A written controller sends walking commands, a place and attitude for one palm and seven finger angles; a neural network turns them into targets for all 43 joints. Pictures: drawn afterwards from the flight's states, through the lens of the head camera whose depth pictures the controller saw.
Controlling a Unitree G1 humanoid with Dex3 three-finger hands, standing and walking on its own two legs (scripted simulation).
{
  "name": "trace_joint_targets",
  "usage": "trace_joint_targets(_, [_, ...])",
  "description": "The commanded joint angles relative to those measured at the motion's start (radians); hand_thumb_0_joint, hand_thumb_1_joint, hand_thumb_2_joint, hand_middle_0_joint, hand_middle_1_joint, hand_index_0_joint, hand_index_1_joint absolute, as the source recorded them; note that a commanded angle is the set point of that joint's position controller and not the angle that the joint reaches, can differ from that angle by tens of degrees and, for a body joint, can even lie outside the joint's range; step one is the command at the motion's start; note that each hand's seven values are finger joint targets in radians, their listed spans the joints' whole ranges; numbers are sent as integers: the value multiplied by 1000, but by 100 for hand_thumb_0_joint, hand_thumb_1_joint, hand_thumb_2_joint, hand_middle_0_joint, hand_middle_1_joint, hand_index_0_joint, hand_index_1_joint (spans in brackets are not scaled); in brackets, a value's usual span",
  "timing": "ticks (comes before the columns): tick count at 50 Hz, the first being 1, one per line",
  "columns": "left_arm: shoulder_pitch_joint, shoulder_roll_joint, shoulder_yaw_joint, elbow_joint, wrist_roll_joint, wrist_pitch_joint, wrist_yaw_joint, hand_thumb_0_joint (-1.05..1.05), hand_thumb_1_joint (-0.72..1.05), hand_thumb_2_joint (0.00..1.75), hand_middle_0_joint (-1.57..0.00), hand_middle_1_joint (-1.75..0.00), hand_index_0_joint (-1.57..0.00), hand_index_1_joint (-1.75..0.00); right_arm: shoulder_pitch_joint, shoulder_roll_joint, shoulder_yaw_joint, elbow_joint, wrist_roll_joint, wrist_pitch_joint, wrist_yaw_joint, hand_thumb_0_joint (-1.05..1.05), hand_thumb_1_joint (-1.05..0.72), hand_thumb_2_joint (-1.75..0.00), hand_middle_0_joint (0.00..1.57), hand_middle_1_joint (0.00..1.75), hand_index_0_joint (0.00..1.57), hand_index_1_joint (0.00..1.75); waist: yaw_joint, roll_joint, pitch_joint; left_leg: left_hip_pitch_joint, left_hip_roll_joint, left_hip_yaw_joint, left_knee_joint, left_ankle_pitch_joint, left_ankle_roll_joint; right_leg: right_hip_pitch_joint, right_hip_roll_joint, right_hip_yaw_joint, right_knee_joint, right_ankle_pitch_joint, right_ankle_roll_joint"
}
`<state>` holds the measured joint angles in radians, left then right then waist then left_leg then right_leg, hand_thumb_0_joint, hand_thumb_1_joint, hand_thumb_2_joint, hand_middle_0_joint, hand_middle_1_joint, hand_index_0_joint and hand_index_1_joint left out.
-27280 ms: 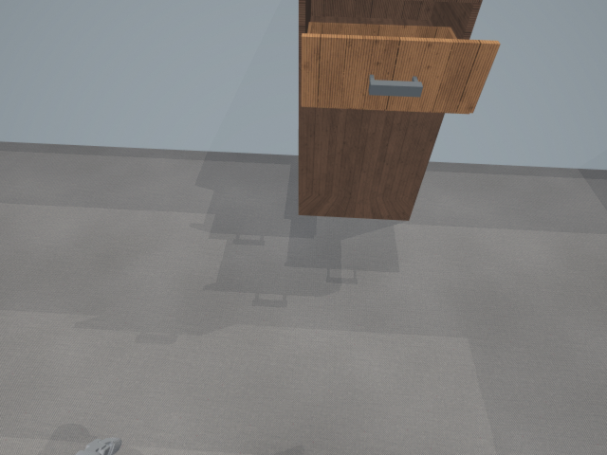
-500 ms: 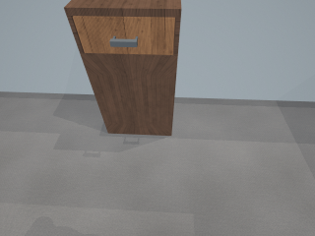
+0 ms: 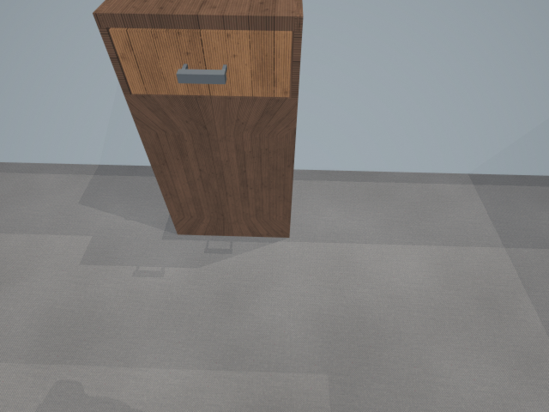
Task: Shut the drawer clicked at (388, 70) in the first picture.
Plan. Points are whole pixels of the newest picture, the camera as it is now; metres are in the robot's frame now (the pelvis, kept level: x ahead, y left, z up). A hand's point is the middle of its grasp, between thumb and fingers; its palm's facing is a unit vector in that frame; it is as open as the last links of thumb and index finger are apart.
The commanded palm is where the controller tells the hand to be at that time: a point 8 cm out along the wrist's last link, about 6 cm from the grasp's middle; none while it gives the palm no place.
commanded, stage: look to check the result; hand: left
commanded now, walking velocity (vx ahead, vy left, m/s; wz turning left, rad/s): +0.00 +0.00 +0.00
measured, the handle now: (203, 72) +0.90 +0.23 +0.03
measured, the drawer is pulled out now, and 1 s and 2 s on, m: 0.00 0.00 0.00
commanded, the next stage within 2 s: stand and wait in 0.44 s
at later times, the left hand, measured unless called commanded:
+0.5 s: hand out of the picture +0.08 +0.23 -0.16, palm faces -0.02 -0.95 -0.31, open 7.4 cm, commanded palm none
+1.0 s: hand out of the picture +0.10 +0.24 -0.16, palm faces -0.04 -0.94 -0.33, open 7.4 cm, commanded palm none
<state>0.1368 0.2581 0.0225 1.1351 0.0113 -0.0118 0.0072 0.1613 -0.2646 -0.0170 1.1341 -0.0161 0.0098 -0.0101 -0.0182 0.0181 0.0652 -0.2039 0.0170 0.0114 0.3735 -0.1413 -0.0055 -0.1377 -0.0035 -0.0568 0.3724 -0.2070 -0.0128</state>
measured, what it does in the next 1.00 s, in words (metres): stands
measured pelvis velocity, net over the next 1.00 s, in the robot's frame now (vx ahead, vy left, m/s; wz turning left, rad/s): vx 0.03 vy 0.00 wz -0.02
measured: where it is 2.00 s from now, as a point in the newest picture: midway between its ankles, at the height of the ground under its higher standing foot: outside the picture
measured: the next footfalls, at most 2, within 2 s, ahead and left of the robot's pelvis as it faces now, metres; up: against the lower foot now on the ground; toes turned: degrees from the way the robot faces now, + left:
none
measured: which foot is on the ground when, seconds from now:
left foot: down 0.00-1.00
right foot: down 0.00-1.00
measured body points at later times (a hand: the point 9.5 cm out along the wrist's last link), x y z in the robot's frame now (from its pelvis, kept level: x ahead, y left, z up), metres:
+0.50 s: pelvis +0.02 +0.00 +0.00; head +0.04 -0.01 +0.45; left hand +0.08 +0.28 -0.14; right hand +0.08 -0.28 -0.14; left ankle +0.04 +0.12 -0.75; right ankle +0.00 -0.11 -0.75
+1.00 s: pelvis +0.03 +0.00 +0.00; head +0.04 +0.00 +0.45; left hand +0.10 +0.29 -0.13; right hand +0.08 -0.29 -0.14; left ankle +0.04 +0.12 -0.75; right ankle +0.00 -0.11 -0.75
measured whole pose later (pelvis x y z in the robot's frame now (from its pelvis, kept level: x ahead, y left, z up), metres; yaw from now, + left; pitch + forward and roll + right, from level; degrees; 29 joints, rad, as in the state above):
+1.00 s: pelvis +0.03 +0.00 +0.00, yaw -1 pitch -1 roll +0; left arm 0.12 0.31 0.02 1.15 0.01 -0.02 0.01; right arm 0.12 -0.31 -0.01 1.14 -0.01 0.00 -0.01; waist -0.02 0.01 0.05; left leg -0.14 0.02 0.03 0.31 -0.15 -0.01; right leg -0.08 0.00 -0.04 0.30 -0.20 -0.01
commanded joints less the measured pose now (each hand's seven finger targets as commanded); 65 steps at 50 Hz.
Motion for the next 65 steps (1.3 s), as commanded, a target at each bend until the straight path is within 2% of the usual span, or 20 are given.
trace_joint_targets(1, [7,191,28,-44,0,-17,11,0,90,90,-20,-30,-20,-30,-5,-167,-29,-48,-3,-18,-11,0,-90,-90,20,30,20,30,11,-7,-68,73,97,-88,-49,75,26,-37,-118,114,-104,37,-38])
trace_joint_targets(8, [-8,210,23,-35,-2,-18,10,0,90,90,-20,-30,-20,-30,-20,-186,-26,-43,-2,-16,-10,0,-90,-90,20,30,20,30,8,-22,-64,87,103,-86,-62,79,25,-30,-120,113,-113,57,-35])
trace_joint_targets(10, [-7,214,22,-32,-2,-17,10,0,90,90,-20,-30,-20,-30,-25,-190,-26,-41,-1,-17,-9,0,-90,-90,20,30,20,30,10,-7,-69,88,103,-87,-66,74,25,-25,-120,115,-116,48,-34])
trace_joint_targets(13, [-10,221,23,-34,-2,-19,10,0,90,90,-20,-30,-20,-30,-32,-197,-26,-45,0,-19,-9,0,-90,-90,20,30,20,30,9,-12,-88,102,106,-86,-65,100,25,-10,-122,113,-111,84,-33])
trace_joint_targets(30, [-28,238,26,-41,-1,-25,11,0,90,90,-20,-30,-20,-30,-62,-218,-26,-51,0,-26,-10,0,-90,-90,20,30,20,30,10,-14,-100,129,111,-86,-76,162,24,20,-126,112,-113,171,-26])
trace_joint_targets(31, [-28,241,28,-43,0,-25,12,0,90,90,-20,-30,-20,-30,-62,-220,-28,-53,2,-25,-10,0,-90,-90,20,30,20,30,11,-24,-96,129,112,-84,-76,161,24,16,-126,109,-116,172,-26])
trace_joint_targets(35, [-32,240,25,-44,-1,-24,10,0,90,90,-20,-30,-20,-30,-69,-223,-27,-52,-1,-26,-9,0,-90,-90,20,30,20,30,10,4,-90,129,111,-86,-85,145,24,13,-127,119,-122,147,-28])
trace_joint_targets(41, [-30,248,27,-46,0,-26,10,0,90,90,-20,-30,-20,-30,-64,-232,-26,-55,2,-29,-10,0,-90,-90,20,30,20,30,10,-18,-111,146,116,-84,-83,171,25,26,-125,117,-120,172,-26])
trace_joint_targets(45, [-34,247,25,-45,-1,-24,10,0,90,90,-20,-30,-20,-30,-63,-233,-26,-51,1,-28,-10,0,-90,-90,20,30,20,30,10,-10,-88,135,115,-83,-92,150,23,18,-125,118,-127,152,-27])
trace_joint_targets(49, [-32,251,27,-43,-1,-26,10,0,90,90,-20,-30,-20,-30,-61,-232,-26,-49,2,-30,-10,0,-90,-90,20,30,20,30,10,-8,-104,146,116,-80,-89,173,24,30,-128,119,-123,182,-27])
trace_joint_targets(51, [-29,254,28,-47,-1,-28,12,0,90,90,-20,-30,-20,-30,-57,-238,-27,-52,3,-30,-12,0,-90,-90,20,30,20,30,10,-26,-117,156,118,-79,-83,199,25,39,-126,116,-117,214,-27])
trace_joint_targets(57, [-33,253,26,-42,-1,-24,11,0,90,90,-20,-30,-20,-30,-61,-236,-26,-48,3,-28,-11,0,-90,-90,20,30,20,30,9,-13,-84,144,116,-80,-94,159,23,20,-127,118,-131,162,-26])
trace_joint_targets(59, [-32,254,26,-42,-1,-25,10,0,90,90,-20,-30,-20,-30,-61,-237,-26,-48,2,-30,-11,0,-90,-90,20,30,20,30,9,-12,-102,151,117,-82,-95,166,23,31,-127,120,-128,170,-26])
trace_joint_targets(65, [-34,255,26,-42,-1,-26,11,0,90,90,-20,-30,-20,-30,-60,-240,-27,-47,2,-30,-11,0,-90,-90,20,30,20,30,8,-21,-95,149,118,-82,-97,167,23,29,-127,118,-131,175,-26])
